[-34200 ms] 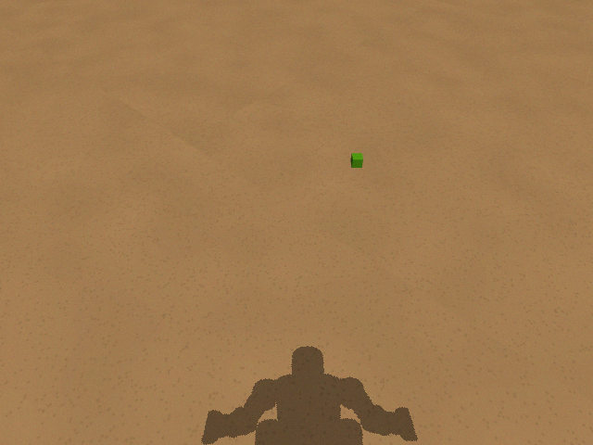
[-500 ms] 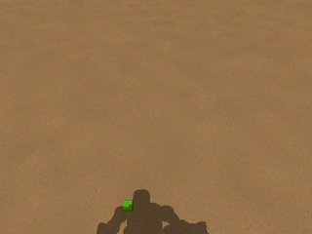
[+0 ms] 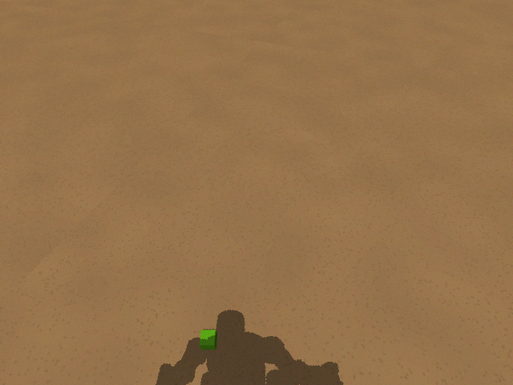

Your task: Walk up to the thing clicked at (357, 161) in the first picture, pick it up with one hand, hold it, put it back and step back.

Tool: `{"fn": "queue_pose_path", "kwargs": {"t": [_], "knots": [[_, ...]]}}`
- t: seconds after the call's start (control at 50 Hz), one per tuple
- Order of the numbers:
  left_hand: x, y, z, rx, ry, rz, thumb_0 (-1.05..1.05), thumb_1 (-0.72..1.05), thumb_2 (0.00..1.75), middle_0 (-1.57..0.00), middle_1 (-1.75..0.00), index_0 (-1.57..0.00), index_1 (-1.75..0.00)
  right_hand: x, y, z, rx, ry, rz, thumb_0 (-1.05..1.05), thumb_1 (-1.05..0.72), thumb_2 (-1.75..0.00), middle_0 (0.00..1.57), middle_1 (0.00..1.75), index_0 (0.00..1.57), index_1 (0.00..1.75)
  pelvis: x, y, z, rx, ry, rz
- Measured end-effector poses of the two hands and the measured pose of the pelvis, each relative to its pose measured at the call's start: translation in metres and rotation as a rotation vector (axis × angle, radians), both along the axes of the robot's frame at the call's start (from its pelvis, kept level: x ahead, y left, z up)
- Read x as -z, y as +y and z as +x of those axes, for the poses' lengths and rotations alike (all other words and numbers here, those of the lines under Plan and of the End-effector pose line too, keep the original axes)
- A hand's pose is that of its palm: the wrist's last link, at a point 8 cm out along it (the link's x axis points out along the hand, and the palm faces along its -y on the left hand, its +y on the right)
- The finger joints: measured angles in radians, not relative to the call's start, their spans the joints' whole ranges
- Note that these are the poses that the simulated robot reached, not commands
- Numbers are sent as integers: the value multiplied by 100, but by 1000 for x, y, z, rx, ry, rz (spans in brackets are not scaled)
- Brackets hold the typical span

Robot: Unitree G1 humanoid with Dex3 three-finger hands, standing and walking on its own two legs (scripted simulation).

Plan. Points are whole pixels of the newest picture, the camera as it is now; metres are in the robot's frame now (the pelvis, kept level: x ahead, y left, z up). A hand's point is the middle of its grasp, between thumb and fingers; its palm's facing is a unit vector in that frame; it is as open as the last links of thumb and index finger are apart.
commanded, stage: stand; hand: left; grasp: from above
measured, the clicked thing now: (208, 339) +0.43 +0.22 -0.76
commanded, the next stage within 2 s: step back in 0.10 s
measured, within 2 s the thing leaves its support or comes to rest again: neither
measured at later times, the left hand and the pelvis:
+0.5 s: hand out of the picture +0.08 +0.31 -0.19, palm faces -0.03 -0.93 -0.37, open 7.3 cm; pelvis -0.07 +0.05 -0.03, yaw -1 degrees
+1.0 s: hand out of the picture -0.06 +0.29 -0.17, palm faces -0.12 -0.91 -0.40, open 7.3 cm; pelvis -0.18 +0.04 -0.03, yaw -6 degrees
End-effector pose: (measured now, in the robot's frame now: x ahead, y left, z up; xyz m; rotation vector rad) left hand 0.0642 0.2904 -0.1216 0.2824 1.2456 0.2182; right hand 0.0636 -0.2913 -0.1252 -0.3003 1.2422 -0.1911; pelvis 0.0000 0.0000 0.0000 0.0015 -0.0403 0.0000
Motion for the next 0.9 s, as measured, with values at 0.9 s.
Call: {"fn": "queue_pose_path", "kwargs": {"t": [0.9], "knots": [[20,59,-87,169,-31,58,0,91,90,-20,-30,-21,-30,10,31,-146,76,-93,-65,0,-90,-90,21,30,21,30,29,50,-152,121,3,4]]}}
